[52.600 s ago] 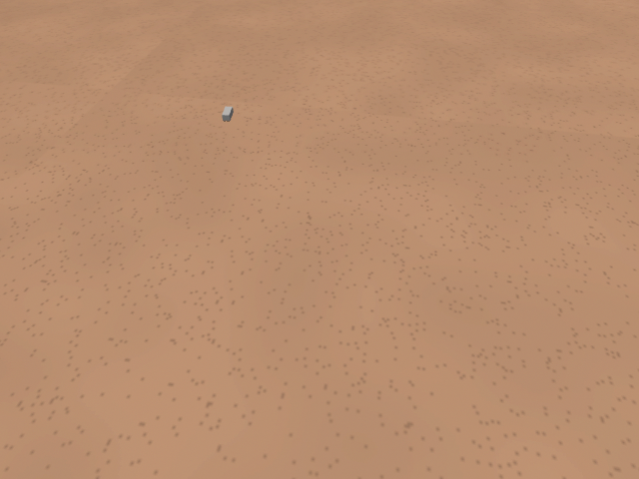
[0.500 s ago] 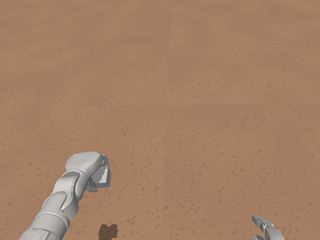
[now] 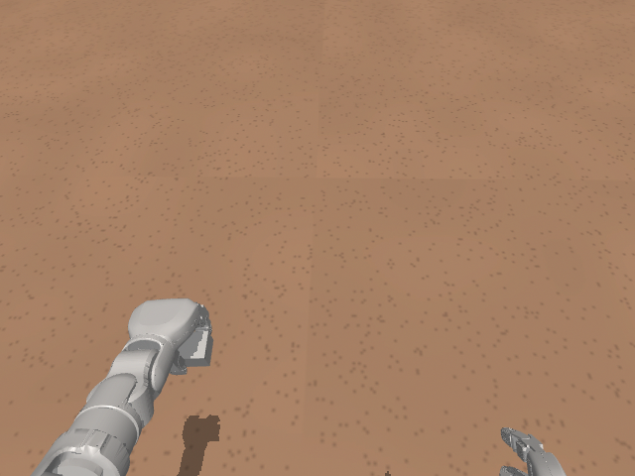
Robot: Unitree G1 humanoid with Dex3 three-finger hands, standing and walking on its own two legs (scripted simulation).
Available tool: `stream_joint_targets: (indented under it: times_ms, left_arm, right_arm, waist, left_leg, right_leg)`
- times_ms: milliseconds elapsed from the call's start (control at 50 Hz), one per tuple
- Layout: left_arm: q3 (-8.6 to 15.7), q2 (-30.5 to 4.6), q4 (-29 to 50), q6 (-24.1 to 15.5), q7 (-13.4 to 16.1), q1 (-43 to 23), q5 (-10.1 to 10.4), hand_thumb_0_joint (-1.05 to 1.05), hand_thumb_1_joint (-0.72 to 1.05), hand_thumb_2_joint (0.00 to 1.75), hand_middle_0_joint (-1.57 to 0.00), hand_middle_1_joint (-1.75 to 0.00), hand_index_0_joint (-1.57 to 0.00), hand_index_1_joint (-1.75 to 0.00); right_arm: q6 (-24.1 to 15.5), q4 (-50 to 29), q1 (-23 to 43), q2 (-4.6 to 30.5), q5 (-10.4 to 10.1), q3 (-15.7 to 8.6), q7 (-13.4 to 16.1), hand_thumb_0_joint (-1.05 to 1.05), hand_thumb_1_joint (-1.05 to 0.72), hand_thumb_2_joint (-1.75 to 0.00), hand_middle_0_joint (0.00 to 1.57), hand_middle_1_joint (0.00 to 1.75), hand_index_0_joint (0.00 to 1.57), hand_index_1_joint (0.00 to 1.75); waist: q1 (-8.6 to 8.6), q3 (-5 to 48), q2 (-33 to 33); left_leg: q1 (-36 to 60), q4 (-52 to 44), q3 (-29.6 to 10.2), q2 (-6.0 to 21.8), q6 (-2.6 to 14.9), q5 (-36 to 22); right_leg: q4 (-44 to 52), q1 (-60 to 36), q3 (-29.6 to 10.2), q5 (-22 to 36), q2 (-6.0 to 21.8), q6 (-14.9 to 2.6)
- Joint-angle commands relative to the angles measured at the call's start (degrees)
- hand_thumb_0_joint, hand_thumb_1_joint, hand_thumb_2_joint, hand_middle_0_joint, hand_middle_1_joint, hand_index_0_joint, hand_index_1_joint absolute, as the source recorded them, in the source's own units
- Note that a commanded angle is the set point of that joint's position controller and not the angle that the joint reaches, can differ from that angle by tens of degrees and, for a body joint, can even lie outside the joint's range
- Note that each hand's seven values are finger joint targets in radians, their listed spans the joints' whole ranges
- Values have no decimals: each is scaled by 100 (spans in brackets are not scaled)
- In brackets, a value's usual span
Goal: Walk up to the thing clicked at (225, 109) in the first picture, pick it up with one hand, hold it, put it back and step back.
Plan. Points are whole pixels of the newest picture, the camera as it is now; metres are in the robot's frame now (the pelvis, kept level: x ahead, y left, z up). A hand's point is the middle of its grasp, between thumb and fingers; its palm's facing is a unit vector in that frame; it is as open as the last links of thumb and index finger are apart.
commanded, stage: crouch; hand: left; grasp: from above
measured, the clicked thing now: (178, 349) +0.33 +0.23 -0.11
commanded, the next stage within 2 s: lower in 1.82 s
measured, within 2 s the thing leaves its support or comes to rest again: neither
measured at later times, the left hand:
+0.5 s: hand (219, 351) +0.40 +0.22 -0.31, palm faces -0.42 +0.02 -0.91, open 7.1 cm
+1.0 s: hand (237, 360) +0.44 +0.22 -0.49, palm faces -0.44 -0.02 -0.90, open 7.1 cm
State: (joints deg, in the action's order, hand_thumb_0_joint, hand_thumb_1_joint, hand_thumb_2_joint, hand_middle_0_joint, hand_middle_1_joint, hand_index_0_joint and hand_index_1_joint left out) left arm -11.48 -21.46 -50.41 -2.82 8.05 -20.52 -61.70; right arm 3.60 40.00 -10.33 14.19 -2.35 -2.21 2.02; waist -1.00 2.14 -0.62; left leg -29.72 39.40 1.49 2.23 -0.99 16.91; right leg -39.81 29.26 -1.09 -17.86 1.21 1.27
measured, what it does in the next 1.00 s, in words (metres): lowers itself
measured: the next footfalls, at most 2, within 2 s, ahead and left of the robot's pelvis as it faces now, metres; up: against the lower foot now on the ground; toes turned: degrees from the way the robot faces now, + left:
none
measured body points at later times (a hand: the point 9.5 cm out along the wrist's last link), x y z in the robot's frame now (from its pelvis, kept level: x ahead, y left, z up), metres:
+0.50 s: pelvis -0.05 +0.02 -0.20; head +0.12 +0.03 +0.22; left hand +0.42 +0.22 -0.26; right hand -0.03 -0.26 -0.33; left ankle +0.03 +0.13 -0.72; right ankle +0.02 -0.13 -0.72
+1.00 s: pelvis -0.06 +0.01 -0.34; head +0.18 +0.04 +0.03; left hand +0.46 +0.22 -0.44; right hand -0.03 -0.27 -0.46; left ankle +0.03 +0.13 -0.72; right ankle +0.02 -0.13 -0.72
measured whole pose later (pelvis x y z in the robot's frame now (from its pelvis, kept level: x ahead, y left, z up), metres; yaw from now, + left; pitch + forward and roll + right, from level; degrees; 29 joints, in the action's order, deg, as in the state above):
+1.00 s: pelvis -0.06 +0.01 -0.34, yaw -4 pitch +38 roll -6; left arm 1.3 -35.1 -79.7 -3.5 18.3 -59.3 -68.8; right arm -2.0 41.4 -9.1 13.9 5.9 0.5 -4.2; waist -13.8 6.8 -1.4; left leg -123.4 122.8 -5.2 2.1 -0.4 38.0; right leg -120.0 119.5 0.7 -38.9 -0.4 3.0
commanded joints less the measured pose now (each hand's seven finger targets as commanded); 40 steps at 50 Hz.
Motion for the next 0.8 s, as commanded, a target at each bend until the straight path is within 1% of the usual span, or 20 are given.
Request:
stream_joint_targets:
  times_ms: [0,20,60,100,160,180,260,280,380,440,460,540,560,580,600,640,680,720,740,780]
  left_arm:
    - [411,-918,266,-17,865,-2742,-274,0,88,27,-116,-35,-121,-30]
    - [338,-734,-72,14,971,-2738,-299,0,88,26,-117,-34,-122,-29]
    - [405,-812,-527,61,1159,-2995,-350,0,89,26,-118,-34,-123,-29]
    - [530,-1069,-771,90,1288,-3272,-414,0,89,28,-119,-34,-123,-30]
    - [541,-975,-1115,147,1399,-3610,-358,0,90,32,-120,-34,-123,-31]
    - [622,-1122,-1159,166,1436,-3716,-369,0,89,31,-119,-34,-123,-30]
    - [776,-1337,-1133,255,1489,-4132,-368,0,89,33,-120,-33,-124,-30]
    - [799,-1345,-1141,295,1489,-4324,-366,0,86,33,-119,-33,-122,-30]
    - [1029,-1654,-1490,371,1411,-4561,-353,0,80,27,-114,-30,-117,-26]
    - [1063,-1766,-1639,305,1332,-4892,-354,0,80,24,-113,-28,-117,-25]
    - [1051,-1710,-1893,300,1303,-4740,-378,0,80,22,-113,-26,-117,-22]
    - [1176,-2020,-1776,171,1281,-5200,-445,0,82,20,-113,-28,-118,-23]
    - [1161,-2002,-1920,147,1275,-5154,-479,0,85,21,-115,-28,-120,-23]
    - [1182,-2078,-1618,93,1288,-5544,-483,0,86,22,-116,-28,-121,-24]
    - [1191,-2072,-1905,90,1274,-5393,-555,0,85,25,-116,-29,-121,-25]
    - [1273,-2274,-1791,49,1299,-5572,-644,0,85,24,-114,-31,-120,-26]
    - [1232,-2154,-1745,34,1288,-5747,-640,0,85,22,-115,-30,-120,-25]
    - [1278,-2257,-1833,34,1311,-5764,-634,0,84,21,-114,-30,-119,-24]
    - [1305,-2308,-1863,39,1318,-5917,-650,0,83,24,-113,-32,-119,-27]
    - [1321,-2397,-1843,35,1318,-5965,-647,0,81,23,-113,-29,-118,-24]
  right_arm:
    - [-193,-323,-399,820,163,-408,-30,0,-89,-89,20,30,20,30]
    - [-213,-326,-465,833,179,-436,-53,0,-89,-89,20,30,20,30]
    - [-260,-308,-556,893,214,-474,-72,0,-89,-89,20,30,20,30]
    - [-295,-315,-665,913,248,-484,-76,0,-89,-90,20,30,20,30]
    - [-378,-263,-784,919,311,-496,-73,0,-89,-89,20,30,20,30]
    - [-398,-254,-830,946,337,-494,-64,0,-89,-89,20,30,20,30]
    - [-451,-234,-943,1023,402,-521,-36,0,-89,-89,20,30,20,30]
    - [-459,-195,-972,1006,418,-499,-28,0,-89,-89,20,30,20,30]
    - [-518,-130,-1013,1052,496,-486,-38,0,-89,-89,20,30,20,30]
    - [-545,-142,-1018,1057,517,-455,-49,0,-89,-89,20,30,20,30]
    - [-557,-98,-1060,1052,529,-428,-58,0,-89,-89,20,30,20,30]
    - [-604,-110,-1114,1025,573,-359,-130,0,-89,-89,20,30,20,30]
    - [-615,-76,-1137,1057,587,-341,-154,0,-89,-89,20,30,20,30]
    - [-626,-79,-1155,1050,593,-329,-177,0,-88,-89,20,30,20,30]
    - [-635,-34,-1194,1101,609,-307,-200,0,-89,-89,20,30,20,30]
    - [-646,10,-1234,1152,632,-292,-246,0,-89,-89,20,30,20,30]
    - [-650,27,-1262,1169,670,-267,-311,0,-89,-89,20,30,20,30]
    - [-652,45,-1240,1166,703,-267,-360,0,-89,-90,20,30,20,30]
    - [-656,81,-1293,1194,724,-239,-383,0,-89,-90,20,30,20,30]
    - [-637,86,-1235,1201,752,-236,-415,0,-89,-90,20,30,20,30]
  waist:
    - [-366,1993,-161]
    - [-409,2039,-76]
    - [-459,2167,-112]
    - [-440,2466,-123]
    - [-562,2880,-213]
    - [-550,3076,-300]
    - [-628,3822,-588]
    - [-754,3853,-670]
    - [-802,4034,-699]
    - [-990,3960,-666]
    - [-1036,3858,-565]
    - [-1071,4267,-736]
    - [-1128,4213,-755]
    - [-1179,4402,-912]
    - [-1213,4352,-948]
    - [-1166,4617,-1174]
    - [-1254,4739,-1364]
    - [-1244,4757,-1438]
    - [-1343,4667,-1485]
    - [-1329,4731,-1528]
  left_leg:
    - [-8,904,87,-242,72,-814]
    - [-259,1114,69,-230,76,-726]
    - [-904,1577,31,-221,93,-499]
    - [-1498,1944,33,-243,115,-195]
    - [-2234,2544,-24,-231,141,139]
    - [-2337,2732,-77,-203,134,147]
    - [-2774,3390,-223,-139,126,235]
    - [-2937,3497,-278,-117,110,305]
    - [-3761,4058,-383,-103,122,897]
    - [-4354,4397,-445,-125,141,1521]
    - [-4560,4550,-459,-132,144,1552]
    - [-5062,5185,-403,-168,179,1441]
    - [-5147,5337,-418,-157,187,1393]
    - [-5242,5449,-422,-168,176,1405]
    - [-5285,5536,-469,-162,156,1353]
    - [-5193,5769,-505,-150,134,1115]
    - [-5131,5975,-550,-131,114,872]
    - [-5144,6171,-512,-128,117,852]
    - [-5346,6260,-506,-132,107,914]
    - [-5398,6412,-468,-138,115,985]
  right_leg:
    - [-536,952,76,796,-243,-219]
    - [-751,1144,103,716,-246,-226]
    - [-1196,1662,132,530,-251,-240]
    - [-1537,1915,151,285,-239,-242]
    - [-2164,2593,197,-1,-257,-266]
    - [-2424,2839,239,-52,-272,-285]
    - [-3210,3588,331,-142,-278,-336]
    - [-3382,3817,345,-190,-274,-341]
    - [-4052,4603,407,-679,-276,-373]
    - [-4360,5119,444,-1201,-292,-372]
    - [-4493,5300,458,-1242,-274,-369]
    - [-5010,5713,471,-1180,-280,-378]
    - [-5119,5937,489,-1145,-273,-373]
    - [-5248,6021,504,-1148,-282,-380]
    - [-5415,6217,539,-1113,-270,-384]
    - [-5688,6430,597,-954,-257,-392]
    - [-5945,6719,643,-812,-242,-400]
    - [-6083,6823,655,-781,-245,-392]
    - [-6163,6895,666,-793,-217,-378]
    - [-6277,7004,680,-842,-237,-384]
